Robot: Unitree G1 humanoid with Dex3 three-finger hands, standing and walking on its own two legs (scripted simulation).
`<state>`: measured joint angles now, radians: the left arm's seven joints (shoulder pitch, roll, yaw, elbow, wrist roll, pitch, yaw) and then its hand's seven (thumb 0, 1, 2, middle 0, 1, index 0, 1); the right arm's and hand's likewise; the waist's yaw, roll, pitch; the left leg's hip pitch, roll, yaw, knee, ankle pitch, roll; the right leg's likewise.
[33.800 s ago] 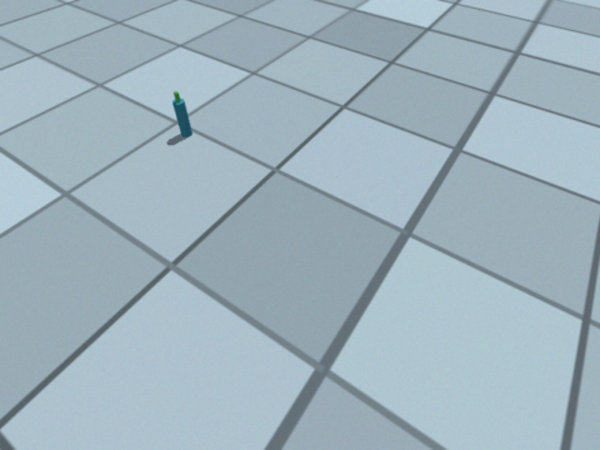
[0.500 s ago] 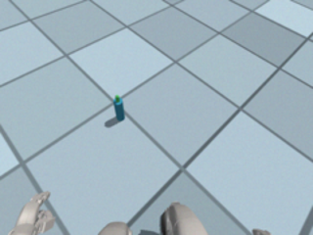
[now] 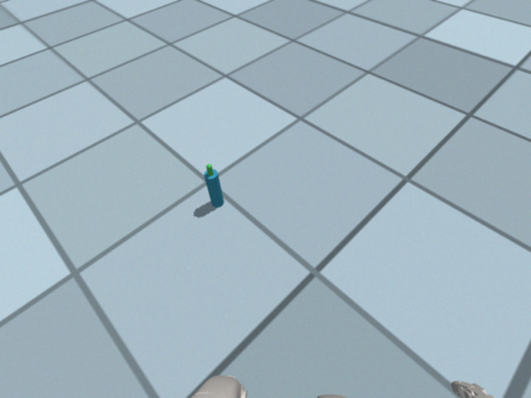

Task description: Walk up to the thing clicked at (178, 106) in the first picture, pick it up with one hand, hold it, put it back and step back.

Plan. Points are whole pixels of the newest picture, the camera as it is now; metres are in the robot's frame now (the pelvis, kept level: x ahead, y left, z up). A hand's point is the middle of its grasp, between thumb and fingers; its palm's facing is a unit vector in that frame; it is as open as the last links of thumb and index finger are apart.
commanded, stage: step back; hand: left
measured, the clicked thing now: (213, 185) +1.03 +0.27 -0.63
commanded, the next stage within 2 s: stand in 0.96 s
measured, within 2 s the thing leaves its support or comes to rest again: neither
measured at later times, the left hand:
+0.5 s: hand out of the picture +0.02 +0.26 -0.14, palm faces +0.07 -0.91 -0.42, open 7.4 cm
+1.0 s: hand out of the picture +0.08 +0.28 -0.16, palm faces +0.05 -0.93 -0.37, open 7.4 cm
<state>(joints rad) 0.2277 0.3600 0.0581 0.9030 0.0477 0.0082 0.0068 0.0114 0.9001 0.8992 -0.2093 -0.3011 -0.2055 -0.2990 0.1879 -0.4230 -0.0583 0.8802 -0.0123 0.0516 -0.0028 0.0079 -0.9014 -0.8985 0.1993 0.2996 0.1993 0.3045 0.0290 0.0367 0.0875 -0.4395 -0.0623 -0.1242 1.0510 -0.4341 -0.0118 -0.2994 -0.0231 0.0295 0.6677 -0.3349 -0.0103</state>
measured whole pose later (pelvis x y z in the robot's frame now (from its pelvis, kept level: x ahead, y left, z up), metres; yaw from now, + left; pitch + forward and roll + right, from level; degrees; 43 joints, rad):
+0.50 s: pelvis -0.01 -0.02 +0.00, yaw +3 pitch -4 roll +0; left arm 0.27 0.37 0.07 0.97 0.04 -0.05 -0.01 0.01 0.90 0.90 -0.21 -0.30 -0.20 -0.30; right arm 0.26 -0.40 -0.07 0.97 -0.03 0.02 0.01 0.01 -0.90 -0.90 0.20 0.30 0.20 0.30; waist 0.03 0.04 0.06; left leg -0.34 -0.03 -0.11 0.95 -0.49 0.03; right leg -0.27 0.02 -0.05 0.64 -0.30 -0.05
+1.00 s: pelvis +0.03 +0.02 +0.00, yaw +3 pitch -3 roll -1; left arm 0.15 0.38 0.02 1.00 0.01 -0.02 0.01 0.01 0.91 0.90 -0.20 -0.30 -0.20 -0.30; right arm 0.07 -0.32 -0.02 0.99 -0.01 0.00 0.01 0.01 -0.90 -0.90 0.20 0.30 0.20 0.30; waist 0.03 0.00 0.12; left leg -0.35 0.04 0.02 0.63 -0.23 0.00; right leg -0.21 -0.01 -0.02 0.61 -0.35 0.01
